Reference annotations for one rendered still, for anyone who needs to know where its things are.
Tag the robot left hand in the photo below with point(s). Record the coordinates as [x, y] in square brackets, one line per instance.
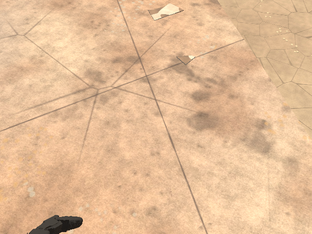
[57, 224]

